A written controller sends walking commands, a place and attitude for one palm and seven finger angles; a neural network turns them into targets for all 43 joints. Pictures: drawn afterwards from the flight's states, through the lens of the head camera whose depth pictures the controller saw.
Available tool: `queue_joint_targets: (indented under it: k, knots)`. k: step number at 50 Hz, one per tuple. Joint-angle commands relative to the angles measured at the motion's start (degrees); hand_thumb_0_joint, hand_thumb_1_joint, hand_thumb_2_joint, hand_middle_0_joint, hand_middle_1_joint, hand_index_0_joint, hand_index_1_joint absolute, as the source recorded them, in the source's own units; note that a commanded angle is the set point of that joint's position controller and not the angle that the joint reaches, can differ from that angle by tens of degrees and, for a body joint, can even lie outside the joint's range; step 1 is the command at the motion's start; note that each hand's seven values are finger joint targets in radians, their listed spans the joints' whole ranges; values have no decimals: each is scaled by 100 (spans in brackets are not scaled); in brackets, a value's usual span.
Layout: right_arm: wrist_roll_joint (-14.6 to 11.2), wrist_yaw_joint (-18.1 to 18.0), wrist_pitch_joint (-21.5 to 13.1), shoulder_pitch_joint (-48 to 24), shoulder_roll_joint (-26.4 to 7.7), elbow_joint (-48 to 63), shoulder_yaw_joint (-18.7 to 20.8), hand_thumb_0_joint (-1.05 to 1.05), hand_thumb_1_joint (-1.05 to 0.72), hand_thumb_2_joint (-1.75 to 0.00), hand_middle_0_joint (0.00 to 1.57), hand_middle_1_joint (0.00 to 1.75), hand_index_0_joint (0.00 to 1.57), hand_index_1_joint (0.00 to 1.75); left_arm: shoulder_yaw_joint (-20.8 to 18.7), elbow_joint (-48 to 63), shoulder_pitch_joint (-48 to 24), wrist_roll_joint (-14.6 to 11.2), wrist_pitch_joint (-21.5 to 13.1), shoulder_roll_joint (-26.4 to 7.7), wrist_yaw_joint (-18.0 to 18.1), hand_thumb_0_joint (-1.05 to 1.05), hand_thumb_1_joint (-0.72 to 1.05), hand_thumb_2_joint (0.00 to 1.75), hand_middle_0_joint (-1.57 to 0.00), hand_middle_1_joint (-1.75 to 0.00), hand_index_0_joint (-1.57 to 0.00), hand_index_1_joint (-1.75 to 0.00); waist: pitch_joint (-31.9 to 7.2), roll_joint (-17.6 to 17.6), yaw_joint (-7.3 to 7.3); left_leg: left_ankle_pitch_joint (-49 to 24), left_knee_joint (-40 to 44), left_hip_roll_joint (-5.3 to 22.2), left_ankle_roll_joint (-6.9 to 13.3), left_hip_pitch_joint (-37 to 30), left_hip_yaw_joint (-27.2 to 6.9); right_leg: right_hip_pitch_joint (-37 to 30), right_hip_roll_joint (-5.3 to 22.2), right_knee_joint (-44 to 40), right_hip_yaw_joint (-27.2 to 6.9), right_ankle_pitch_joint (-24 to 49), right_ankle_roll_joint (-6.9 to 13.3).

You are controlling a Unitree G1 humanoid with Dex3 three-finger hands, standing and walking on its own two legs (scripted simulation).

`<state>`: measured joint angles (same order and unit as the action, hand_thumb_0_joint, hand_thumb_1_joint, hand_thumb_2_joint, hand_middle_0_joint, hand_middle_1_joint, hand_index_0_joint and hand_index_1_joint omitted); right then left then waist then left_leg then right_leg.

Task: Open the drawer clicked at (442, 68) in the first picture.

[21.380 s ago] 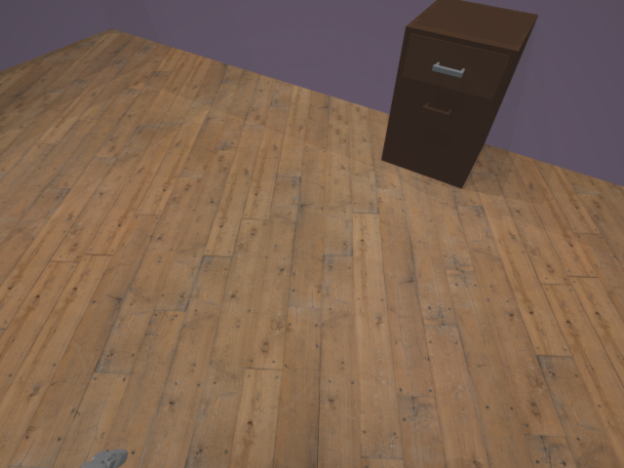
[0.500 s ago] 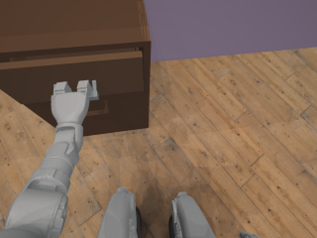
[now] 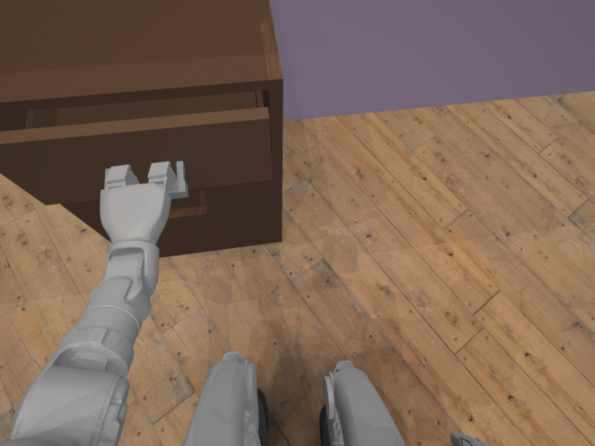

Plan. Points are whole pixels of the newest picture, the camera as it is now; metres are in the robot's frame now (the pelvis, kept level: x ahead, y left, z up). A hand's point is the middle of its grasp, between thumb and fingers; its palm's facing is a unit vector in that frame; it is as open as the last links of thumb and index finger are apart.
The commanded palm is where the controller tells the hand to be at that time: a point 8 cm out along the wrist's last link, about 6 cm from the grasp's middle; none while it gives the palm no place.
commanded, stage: pull the drawer open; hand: left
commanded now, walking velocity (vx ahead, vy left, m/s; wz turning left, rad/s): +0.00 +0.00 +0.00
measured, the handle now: (145, 182) +0.48 +0.23 -0.06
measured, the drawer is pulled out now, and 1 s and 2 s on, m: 0.05 0.07 0.10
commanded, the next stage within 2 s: none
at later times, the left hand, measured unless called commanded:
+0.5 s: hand (152, 232) +0.41 +0.22 -0.08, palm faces -0.04 -0.06 -1.00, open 5.7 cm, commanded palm +0.38 +0.21 -0.03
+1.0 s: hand (152, 241) +0.40 +0.22 -0.08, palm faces -0.04 -0.07 -1.00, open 5.7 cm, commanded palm +0.36 +0.21 -0.03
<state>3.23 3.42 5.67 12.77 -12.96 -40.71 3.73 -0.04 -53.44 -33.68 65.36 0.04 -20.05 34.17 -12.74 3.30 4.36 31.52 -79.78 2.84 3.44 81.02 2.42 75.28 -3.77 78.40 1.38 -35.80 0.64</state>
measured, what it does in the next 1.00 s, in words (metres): stands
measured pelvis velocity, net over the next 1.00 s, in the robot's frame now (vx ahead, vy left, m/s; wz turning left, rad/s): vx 0.00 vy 0.00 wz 0.00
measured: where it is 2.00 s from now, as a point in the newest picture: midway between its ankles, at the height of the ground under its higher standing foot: outside the picture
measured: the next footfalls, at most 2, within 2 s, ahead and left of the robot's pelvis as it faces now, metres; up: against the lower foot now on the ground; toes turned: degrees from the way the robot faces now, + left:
none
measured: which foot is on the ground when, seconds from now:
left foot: down 0.00-1.00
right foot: down 0.00-1.00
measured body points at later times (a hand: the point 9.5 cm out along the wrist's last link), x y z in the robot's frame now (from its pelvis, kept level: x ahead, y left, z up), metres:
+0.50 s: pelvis +0.00 +0.00 +0.00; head +0.16 +0.01 +0.42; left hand +0.41 +0.22 -0.03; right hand +0.09 -0.26 -0.14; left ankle +0.04 +0.09 -0.59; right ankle +0.00 -0.12 -0.59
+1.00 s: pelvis +0.00 +0.00 +0.00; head +0.16 +0.01 +0.43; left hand +0.39 +0.22 -0.03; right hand +0.10 -0.26 -0.13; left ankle +0.04 +0.09 -0.59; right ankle +0.00 -0.12 -0.59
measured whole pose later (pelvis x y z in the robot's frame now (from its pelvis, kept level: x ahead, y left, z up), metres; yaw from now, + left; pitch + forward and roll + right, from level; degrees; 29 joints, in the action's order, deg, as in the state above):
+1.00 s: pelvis +0.00 +0.00 +0.00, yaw +0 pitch +31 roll -3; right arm 3.1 3.1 5.3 11.3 -12.9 -39.7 3.6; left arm 1.3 -47.0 -26.1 65.7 0.9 -17.8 35.6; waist -13.0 2.9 3.6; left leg 31.8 -79.1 2.7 3.4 78.9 2.5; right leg 73.1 -3.7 77.6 1.2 -35.9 0.6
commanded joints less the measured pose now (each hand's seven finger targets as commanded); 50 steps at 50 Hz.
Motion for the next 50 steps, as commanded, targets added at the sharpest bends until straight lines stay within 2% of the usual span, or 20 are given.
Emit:
queue_joint_targets:
  k: [1,3,5,12,15,16,20,23,25,27,29,31,33,35,37,38,39,42,46,50]
  knots:
    - [46,-90,-91,724,-914,318,306,0,-90,-90,20,30,20,30,-207,747,-743,-31,-97,-750,289,0,90,90,-40,-135,-40,-135,-2910,103,-81,-2700,670,-104,-145,-3088,-452,-943,-61,-830,117,2685,195]
    - [41,-80,-92,716,-909,318,317,0,-90,-90,20,30,20,30,-185,708,-671,-22,-99,-685,327,0,90,90,-40,-135,-40,-135,-2941,163,-93,-2660,662,-111,-143,-3159,-443,-896,-67,-840,130,2613,200]
    - [47,-87,-97,699,-904,320,305,0,-90,-90,20,30,20,30,-238,652,-564,-44,-92,-735,343,0,90,90,-40,-135,-40,-135,-2915,-31,-91,-2594,613,-137,-114,-2974,-379,-1051,-67,-855,95,2732,183]
    - [35,-97,-110,612,-901,396,280,0,-90,-90,20,30,20,30,-341,862,-360,-42,-95,-865,346,0,90,90,-40,-135,-40,-135,-2989,20,-179,-2680,597,-165,-118,-2931,-339,-1212,-53,-818,46,2967,176]
    - [31,-101,-120,602,-882,402,302,0,-90,-90,20,30,20,30,-253,939,-242,-64,-68,-710,354,0,90,90,-40,-135,-40,-135,-3004,-29,-165,-2672,611,-159,-112,-2991,-339,-1235,-59,-854,59,2962,171]
    - [34,-94,-126,598,-892,412,287,0,-90,-90,20,30,20,30,-352,961,-180,-88,-61,-825,347,0,90,90,-40,-135,-40,-135,-3009,39,-212,-2698,646,-159,-133,-2994,-369,-1250,-60,-834,62,2942,189]
    - [21,-113,-129,577,-892,403,289,0,-90,-90,20,30,20,30,-265,895,-231,-53,-21,-733,381,0,90,90,-40,-135,-40,-135,-2823,-132,-144,-2575,638,-157,-113,-2923,-375,-1159,-67,-864,81,2817,174]
    - [25,-112,-130,582,-895,400,289,0,-90,-90,20,30,20,30,-232,884,-253,-32,0,-697,377,0,90,90,-40,-135,-40,-135,-2899,93,-174,-2620,660,-159,-137,-3041,-391,-1065,-63,-835,95,2729,187]
    - [22,-113,-123,560,-898,400,293,0,-90,-90,20,30,20,30,-146,786,-240,-29,45,-581,383,0,90,90,-40,-135,-40,-135,-2795,-60,-128,-2530,674,-158,-131,-2990,-403,-1016,-65,-870,114,2618,179]
    - [21,-103,-111,549,-912,418,280,0,-90,-90,20,30,20,30,-252,908,-261,-27,39,-730,376,0,90,90,-40,-135,-40,-135,-2935,59,-205,-2618,709,-149,-147,-3110,-419,-1013,-55,-838,117,2631,185]
    - [18,-105,-101,547,-902,444,298,0,-90,-90,20,30,20,30,-139,1051,-153,-46,48,-572,367,0,90,90,-40,-135,-40,-135,-3067,1,-189,-2783,703,-142,-141,-3239,-425,-1093,-51,-851,110,2799,175]
    - [22,-100,-93,552,-902,450,302,0,-90,-90,20,30,20,30,-167,1088,-28,-67,77,-584,343,0,90,90,-40,-135,-40,-135,-3003,95,-210,-2876,763,-120,-163,-3330,-461,-1088,-59,-873,121,2817,197]
    - [9,-97,-92,533,-883,453,299,0,-90,-90,20,30,20,30,-87,1106,61,-94,77,-476,337,0,90,90,-40,-135,-40,-135,-2908,10,-191,-2778,750,-133,-145,-3248,-431,-1099,-67,-903,119,2777,192]
    - [18,-122,-95,529,-888,455,285,0,-90,-90,20,30,20,30,-148,1047,85,-73,60,-573,343,0,90,90,-40,-135,-40,-135,-2781,-148,-171,-2688,726,-143,-130,-3093,-412,-1149,-67,-912,98,2797,182]
    - [24,-116,-106,500,-883,468,284,0,-90,-90,20,30,20,30,-129,1200,27,-50,23,-552,361,0,90,90,-40,-135,-40,-135,-2990,24,-210,-2703,731,-149,-148,-3166,-402,-1134,-51,-869,95,2773,179]
    - [18,-117,-118,526,-877,452,296,0,-90,-90,20,30,20,30,-101,1056,161,-63,53,-474,361,0,90,90,-40,-135,-40,-135,-2827,-39,-192,-2692,741,-148,-143,-3153,-418,-1110,-66,-899,111,2753,191]
    - [24,-116,-117,490,-884,441,282,0,-90,-90,20,30,20,30,-151,1121,77,-51,36,-583,369,0,90,90,-40,-135,-40,-135,-2802,-23,-201,-2678,715,-149,-137,-3087,-375,-1129,-55,-902,81,2817,182]
    - [27,-110,-122,496,-891,494,281,0,-90,-90,20,30,20,30,-206,1304,249,-49,33,-610,394,0,90,90,-40,-135,-40,-135,-3016,40,-272,-2878,730,-151,-151,-3223,-415,-1210,-54,-840,96,2945,191]
    - [30,-97,-129,472,-890,497,296,0,-90,-90,20,30,20,30,-171,1309,380,-75,94,-531,408,0,90,90,-40,-135,-40,-135,-2840,14,-259,-2854,775,-141,-159,-3238,-448,-1157,-73,-900,111,2859,204]
    - [28,-96,-134,457,-885,510,298,0,-90,-90,20,30,20,30,-139,1408,393,-70,113,-493,452,0,90,90,-40,-135,-40,-135,-2904,59,-263,-2815,775,-145,-160,-3297,-432,-1172,-65,-911,111,2827,198]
